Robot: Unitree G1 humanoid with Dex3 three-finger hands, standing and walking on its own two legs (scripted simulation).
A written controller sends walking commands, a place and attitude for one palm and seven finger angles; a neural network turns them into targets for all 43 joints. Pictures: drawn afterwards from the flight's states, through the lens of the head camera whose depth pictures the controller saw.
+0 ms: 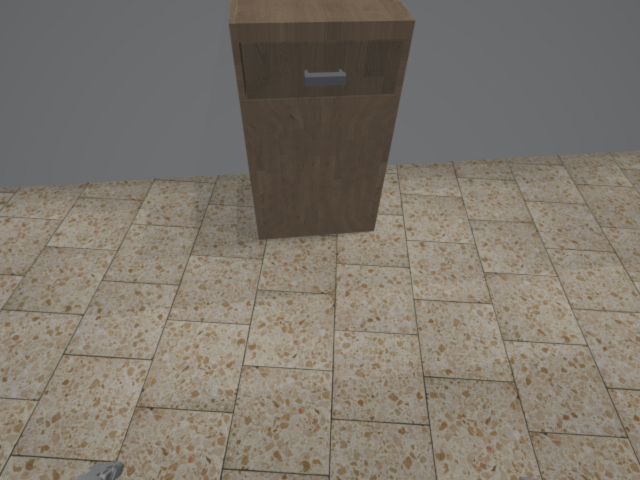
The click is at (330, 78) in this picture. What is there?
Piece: drawer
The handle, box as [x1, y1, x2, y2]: [304, 69, 346, 85]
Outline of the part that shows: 346,76 341,69 338,69 337,72 308,73 307,70 304,70 305,85 345,84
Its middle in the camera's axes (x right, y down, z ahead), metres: +0.01 -0.47 +1.11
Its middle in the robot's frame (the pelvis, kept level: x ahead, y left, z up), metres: +1.14 +0.05 -0.05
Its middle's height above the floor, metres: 0.72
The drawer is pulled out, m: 0.00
